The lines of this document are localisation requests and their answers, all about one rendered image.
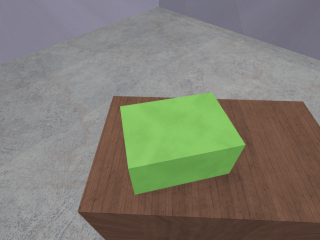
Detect pedestal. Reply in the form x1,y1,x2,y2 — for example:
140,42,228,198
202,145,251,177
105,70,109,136
77,96,320,240

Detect carton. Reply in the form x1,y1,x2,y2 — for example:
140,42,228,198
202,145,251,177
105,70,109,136
120,92,246,195

